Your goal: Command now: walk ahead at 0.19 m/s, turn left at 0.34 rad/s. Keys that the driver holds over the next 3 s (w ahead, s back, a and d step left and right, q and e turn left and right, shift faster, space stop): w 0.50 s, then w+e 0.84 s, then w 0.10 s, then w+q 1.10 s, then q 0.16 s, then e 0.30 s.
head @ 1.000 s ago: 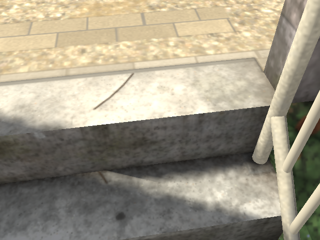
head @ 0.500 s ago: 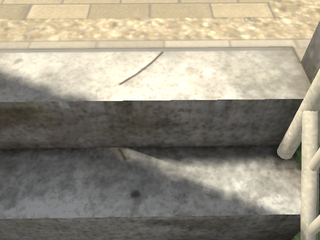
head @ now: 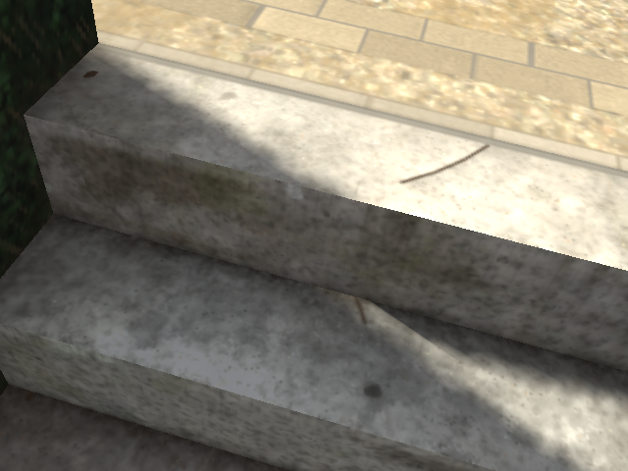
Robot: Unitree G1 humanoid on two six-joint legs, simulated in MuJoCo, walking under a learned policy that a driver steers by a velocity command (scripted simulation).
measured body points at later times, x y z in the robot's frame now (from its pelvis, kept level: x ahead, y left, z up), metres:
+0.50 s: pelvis +0.07 -0.04 +0.00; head +0.08 -0.06 +0.45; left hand +0.04 +0.21 -0.12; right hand +0.24 -0.22 -0.11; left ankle +0.08 +0.11 -0.40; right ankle +0.02 -0.14 -0.72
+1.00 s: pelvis +0.27 +0.02 +0.21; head +0.23 +0.03 +0.66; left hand +0.52 +0.19 +0.16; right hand +0.24 -0.21 +0.06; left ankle +0.30 +0.13 -0.51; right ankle +0.28 -0.13 -0.15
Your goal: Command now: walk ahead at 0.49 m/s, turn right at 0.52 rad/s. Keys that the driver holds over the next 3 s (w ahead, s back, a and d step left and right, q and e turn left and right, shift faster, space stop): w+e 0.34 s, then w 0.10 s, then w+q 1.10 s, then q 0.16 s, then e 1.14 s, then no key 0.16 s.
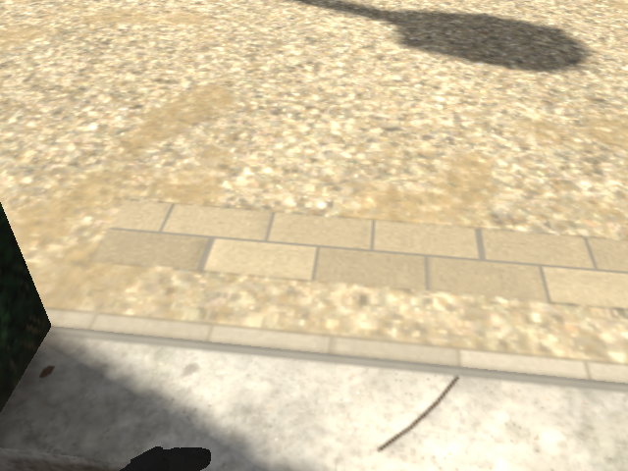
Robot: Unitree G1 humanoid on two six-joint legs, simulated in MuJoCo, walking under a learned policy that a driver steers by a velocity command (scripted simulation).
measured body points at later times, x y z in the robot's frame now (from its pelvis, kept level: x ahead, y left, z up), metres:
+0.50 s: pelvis +0.20 -0.11 +0.19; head +0.17 -0.11 +0.64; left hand +0.28 +0.13 +0.05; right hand +0.33 -0.37 +0.11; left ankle +0.20 +0.09 -0.21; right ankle +0.22 -0.15 -0.51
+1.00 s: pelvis +0.45 -0.15 +0.37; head +0.41 -0.18 +0.81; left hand +0.49 +0.10 +0.24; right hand +0.57 -0.39 +0.23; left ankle +0.48 -0.10 -0.29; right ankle +0.33 -0.26 -0.13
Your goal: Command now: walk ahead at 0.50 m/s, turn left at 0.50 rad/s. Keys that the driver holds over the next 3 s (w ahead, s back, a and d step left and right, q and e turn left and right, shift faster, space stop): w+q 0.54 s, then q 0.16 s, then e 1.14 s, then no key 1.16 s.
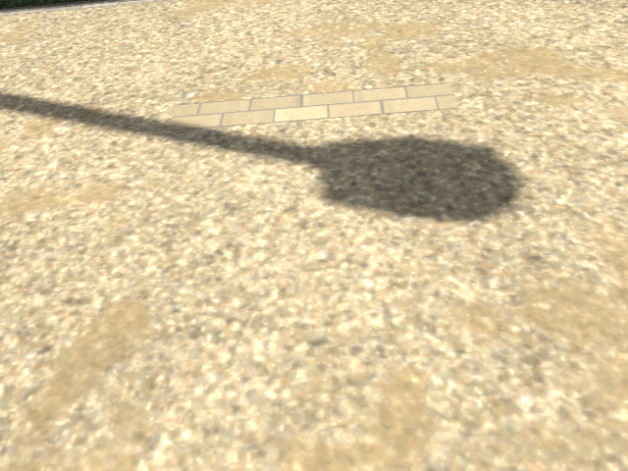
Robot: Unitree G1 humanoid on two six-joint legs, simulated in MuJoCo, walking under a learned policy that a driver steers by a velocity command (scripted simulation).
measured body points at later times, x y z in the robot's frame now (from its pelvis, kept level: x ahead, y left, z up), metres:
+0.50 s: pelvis +0.27 -0.05 +0.08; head +0.28 -0.05 +0.53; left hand +0.31 +0.25 -0.02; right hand +0.45 -0.28 -0.03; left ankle +0.15 +0.04 -0.52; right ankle +0.32 -0.16 -0.66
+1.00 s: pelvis +0.42 +0.04 +0.07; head +0.44 +0.06 +0.52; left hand +0.39 +0.31 -0.06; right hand +0.69 -0.07 -0.01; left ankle +0.45 +0.17 -0.66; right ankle +0.47 -0.12 -0.60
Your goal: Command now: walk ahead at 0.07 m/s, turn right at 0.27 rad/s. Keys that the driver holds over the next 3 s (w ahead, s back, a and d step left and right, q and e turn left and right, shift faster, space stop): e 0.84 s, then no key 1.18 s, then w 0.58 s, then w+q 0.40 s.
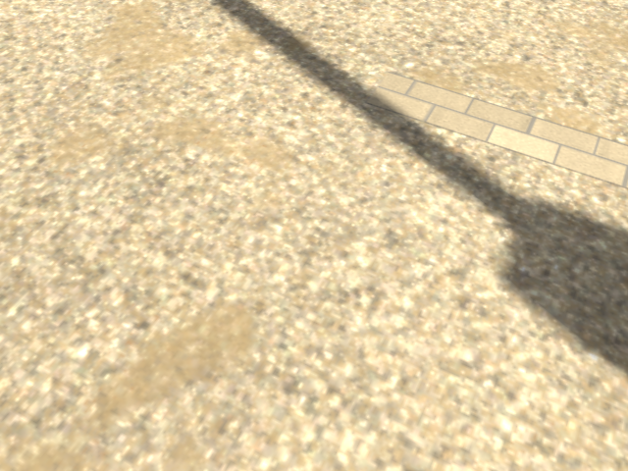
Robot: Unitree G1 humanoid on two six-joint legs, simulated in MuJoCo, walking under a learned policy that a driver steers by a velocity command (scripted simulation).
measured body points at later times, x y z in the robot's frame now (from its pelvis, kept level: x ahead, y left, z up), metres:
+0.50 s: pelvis +0.01 -0.06 +0.01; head +0.03 -0.10 +0.46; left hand +0.22 +0.16 -0.07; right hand +0.12 -0.36 -0.09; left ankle +0.05 +0.10 -0.67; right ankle +0.00 -0.14 -0.73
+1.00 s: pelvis -0.01 -0.03 +0.01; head +0.03 -0.02 +0.46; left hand +0.27 +0.12 -0.09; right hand -0.03 -0.33 -0.08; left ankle +0.06 +0.07 -0.73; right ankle -0.10 -0.15 -0.66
